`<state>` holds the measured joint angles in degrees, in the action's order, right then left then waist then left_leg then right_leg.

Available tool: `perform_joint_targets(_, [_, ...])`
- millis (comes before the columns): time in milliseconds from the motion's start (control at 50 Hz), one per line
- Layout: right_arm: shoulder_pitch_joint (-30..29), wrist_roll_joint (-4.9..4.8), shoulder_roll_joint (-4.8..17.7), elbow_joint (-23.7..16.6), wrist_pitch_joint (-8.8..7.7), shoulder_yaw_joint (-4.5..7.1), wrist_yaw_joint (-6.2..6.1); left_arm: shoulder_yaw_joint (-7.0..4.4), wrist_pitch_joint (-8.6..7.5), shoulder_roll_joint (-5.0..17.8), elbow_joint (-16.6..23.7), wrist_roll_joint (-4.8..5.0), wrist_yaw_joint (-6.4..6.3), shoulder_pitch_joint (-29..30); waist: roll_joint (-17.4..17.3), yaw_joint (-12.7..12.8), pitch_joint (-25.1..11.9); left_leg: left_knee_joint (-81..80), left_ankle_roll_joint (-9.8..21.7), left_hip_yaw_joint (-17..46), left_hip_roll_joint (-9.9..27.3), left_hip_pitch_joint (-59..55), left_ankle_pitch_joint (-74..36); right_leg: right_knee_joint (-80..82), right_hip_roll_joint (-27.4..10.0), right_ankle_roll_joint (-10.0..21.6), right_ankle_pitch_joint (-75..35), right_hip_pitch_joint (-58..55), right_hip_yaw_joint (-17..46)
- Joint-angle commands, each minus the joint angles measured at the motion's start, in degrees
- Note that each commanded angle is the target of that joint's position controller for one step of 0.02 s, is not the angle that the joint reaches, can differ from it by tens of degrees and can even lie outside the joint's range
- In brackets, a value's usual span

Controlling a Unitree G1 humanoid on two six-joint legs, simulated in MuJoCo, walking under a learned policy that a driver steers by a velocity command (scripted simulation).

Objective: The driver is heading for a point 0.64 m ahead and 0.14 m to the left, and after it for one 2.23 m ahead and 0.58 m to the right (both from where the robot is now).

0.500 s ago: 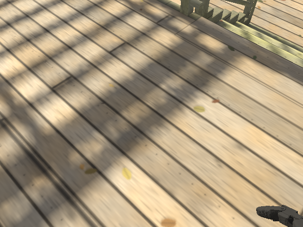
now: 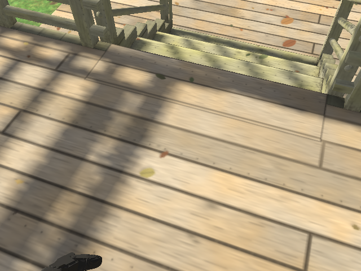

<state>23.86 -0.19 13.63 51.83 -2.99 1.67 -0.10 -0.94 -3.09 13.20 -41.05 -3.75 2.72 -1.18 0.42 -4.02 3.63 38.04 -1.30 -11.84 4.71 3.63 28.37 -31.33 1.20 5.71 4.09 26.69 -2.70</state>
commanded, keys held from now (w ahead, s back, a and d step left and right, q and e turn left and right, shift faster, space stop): no key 1.00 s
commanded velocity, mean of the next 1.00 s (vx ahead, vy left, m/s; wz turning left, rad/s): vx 0.06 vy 0.00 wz -0.05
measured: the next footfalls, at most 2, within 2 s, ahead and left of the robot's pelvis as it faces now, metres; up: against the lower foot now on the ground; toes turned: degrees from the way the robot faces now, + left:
left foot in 0.38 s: +0.14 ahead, +0.12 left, +0.00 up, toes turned +2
right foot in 2.00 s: +0.55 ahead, -0.02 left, +0.00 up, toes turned -4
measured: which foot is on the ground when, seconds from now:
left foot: up 0.00-0.36, down 0.38-1.00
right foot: down 0.00-1.00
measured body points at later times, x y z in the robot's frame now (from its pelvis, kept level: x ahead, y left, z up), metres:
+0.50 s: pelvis +0.09 +0.00 +0.02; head +0.09 +0.01 +0.47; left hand +0.15 +0.24 -0.13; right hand +0.14 -0.24 -0.12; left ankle +0.10 +0.12 -0.72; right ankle +0.10 -0.08 -0.72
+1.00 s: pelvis +0.11 +0.02 +0.02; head +0.11 +0.02 +0.47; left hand +0.11 +0.24 -0.14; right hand +0.11 -0.21 -0.14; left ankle +0.10 +0.12 -0.72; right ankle +0.10 -0.08 -0.72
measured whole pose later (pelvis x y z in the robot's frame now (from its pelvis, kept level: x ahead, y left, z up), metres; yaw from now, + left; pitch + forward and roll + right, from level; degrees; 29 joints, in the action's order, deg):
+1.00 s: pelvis +0.11 +0.02 +0.02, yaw +0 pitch -2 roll +0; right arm 16.3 0.5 9.1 63.9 -0.3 -0.8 -2.3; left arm 0.2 -0.5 9.0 -66.1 -0.3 -2.5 -15.3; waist -0.4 -0.1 1.7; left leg 21.9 1.1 -2.1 -0.2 7.2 12.9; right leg -20.5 2.2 2.5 11.6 7.1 -2.0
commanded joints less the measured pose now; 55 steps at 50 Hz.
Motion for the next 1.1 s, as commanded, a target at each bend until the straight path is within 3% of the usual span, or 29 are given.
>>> perform_joint_targets(20, [3.45,-0.69,7.07,-4.24,0.91,1.25,-0.67,-4.22,0.05,12.94,-2.83,3.57,-2.52,-22.78,3.65,9.26,-28.40,34.78,1.52,12.15,-2.97,24.61,6.34,1.32,-24.59,14.70,-60.99,-45.17,25.83])
perform_joint_targets(40, [-0.20,-1.17,5.26,-5.37,0.83,0.74,-0.39,-3.20,-0.11,10.45,-3.29,3.92,-2.95,-18.19,5.86,7.43,-20.25,33.07,1.77,13.51,-1.74,27.13,3.77,4.36,-22.37,13.20,-58.08,-38.89,19.58])
perform_joint_targets(60, [-1.72,-0.43,4.62,-4.82,0.85,0.45,-0.44,-2.09,-0.09,6.75,-3.48,3.68,-3.10,-14.61,3.04,5.59,-13.19,28.17,1.70,13.43,-0.19,27.41,1.00,7.51,-19.09,10.20,-49.43,-31.57,16.17])
perform_joint_targets(80, [-2.16,0.67,5.05,-4.28,1.46,0.69,-0.39,-1.38,-0.08,4.82,-3.62,3.80,-3.36,-12.14,2.79,3.87,-9.06,24.60,1.40,13.26,0.63,25.49,-1.44,9.98,-16.37,7.73,-44.37,-26.03,13.75])
perform_joint_targets(100, [0.46,1.46,4.48,-3.21,2.37,0.59,-0.13,-0.79,0.10,3.56,-3.57,3.80,-3.57,-9.80,3.71,1.74,-8.50,22.00,0.81,12.88,0.49,20.67,-3.57,12.11,-14.56,6.62,-41.83,-20.78,10.88])
perform_joint_targets(180, [1.78,1.41,2.39,-1.44,4.34,0.56,-0.12,-0.76,-1.00,5.03,-5.08,2.82,-3.09,-8.97,4.15,-0.29,-9.80,14.69,0.01,11.22,-1.43,12.32,-8.67,14.79,-12.35,6.58,-37.53,-13.33,6.08])
perform_joint_targets(260, [-3.74,1.54,2.56,-1.43,5.32,0.45,-1.12,-0.57,-0.31,4.79,-7.46,2.42,-3.03,-10.97,6.11,2.05,-7.15,4.86,0.51,10.87,-1.56,10.99,-11.02,17.12,-11.80,5.87,-16.00,-10.98,7.62])
perform_joint_targets(320, [-5.83,1.34,2.51,-0.97,5.14,0.26,-1.60,-0.55,0.67,4.73,-8.91,2.34,-3.28,-11.84,5.19,3.01,-4.86,-1.75,1.41,10.74,-1.97,9.10,-10.81,17.57,-12.34,5.77,-1.49,-9.72,10.68])
perform_joint_targets(360, [-4.55,1.59,1.72,0.21,4.34,-0.21,-1.83,-0.39,1.22,4.53,-9.53,3.00,-3.65,-10.91,2.53,1.43,-3.63,-12.97,2.35,10.54,-2.09,3.45,-17.63,15.54,-10.93,3.44,4.97,-7.67,11.16])
perform_joint_targets(380, [-3.85,1.96,3.21,0.76,3.56,-0.10,-1.99,-0.10,1.22,3.57,-9.98,2.94,-3.83,-11.99,0.46,1.81,-3.55,-16.29,2.75,14.11,1.14,0.38,-21.72,14.31,-9.60,1.29,6.84,-6.48,11.49])
perform_joint_targets(400, [-3.40,2.47,5.86,0.76,2.70,0.08,-2.10,-0.12,1.19,2.77,-10.32,2.86,-3.83,-14.28,-3.22,3.81,-3.31,-18.32,3.56,19.17,6.25,-0.17,-27.44,11.16,-6.40,-0.38,8.43,-6.51,9.43])
perform_joint_targets(420, [-7.28,0.96,6.89,1.48,2.58,0.38,-1.77,0.03,1.77,1.02,-12.19,3.60,-3.75,-18.16,-9.98,7.15,-1.45,-19.35,5.52,21.09,7.01,8.82,-23.68,13.23,-2.31,-1.36,9.32,-12.50,6.03])
perform_joint_targets(440, [-8.95,0.74,3.91,1.14,2.27,-0.28,-1.27,-0.18,2.06,2.79,-13.70,3.19,-3.96,-17.64,-7.63,6.11,-0.25,-20.96,4.73,20.33,5.75,12.64,-20.11,13.06,-3.07,-1.93,6.33,-17.48,6.52])
perform_joint_targets(460, [-8.74,0.65,3.04,1.61,1.98,-0.52,-1.11,-0.62,2.10,3.81,-14.17,3.18,-4.10,-16.61,-6.31,5.34,-0.18,-20.88,3.57,18.41,3.92,12.88,-19.56,12.94,-3.83,-1.75,3.64,-19.27,7.16])
perform_joint_targets(500, [-7.04,0.55,2.94,3.11,1.94,-0.60,-1.50,-0.89,2.02,4.37,-15.05,3.28,-4.09,-15.64,-4.96,4.53,-1.18,-20.47,3.00,16.58,2.07,10.12,-20.39,12.98,-5.05,-1.29,1.23,-19.66,7.95])
perform_joint_targets(580, [-6.10,0.66,2.48,5.04,2.04,-0.68,-1.77,-0.45,1.77,2.67,-17.44,3.43,-4.47,-15.44,-1.73,3.96,-1.34,-19.72,3.62,16.26,2.16,6.63,-22.89,14.12,-5.23,-1.89,0.96,-18.36,7.78])
perform_joint_targets(820, [-5.20,0.73,1.15,9.46,2.32,-1.40,-2.17,0.18,2.28,1.53,-22.71,3.43,-5.18,-16.69,-0.86,3.88,-0.64,-19.77,3.92,15.78,1.68,6.00,-24.01,14.04,-5.77,-2.25,-0.79,-19.50,7.47])
perform_joint_targets(1100, [-3.43,0.73,-0.55,12.66,2.47,-2.00,-2.40,0.80,2.38,-0.31,-25.67,3.39,-5.40,-18.09,-0.96,3.89,0.72,-20.20,3.87,15.78,1.14,6.68,-21.85,14.23,-5.99,-2.40,0.81,-18.81,7.39])
Velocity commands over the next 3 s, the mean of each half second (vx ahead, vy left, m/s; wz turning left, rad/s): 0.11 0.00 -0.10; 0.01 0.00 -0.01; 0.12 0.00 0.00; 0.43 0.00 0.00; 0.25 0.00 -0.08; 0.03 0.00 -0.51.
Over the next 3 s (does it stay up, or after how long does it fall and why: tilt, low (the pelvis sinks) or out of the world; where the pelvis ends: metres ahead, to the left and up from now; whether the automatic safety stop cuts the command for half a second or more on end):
stays up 0.58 0.03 0.01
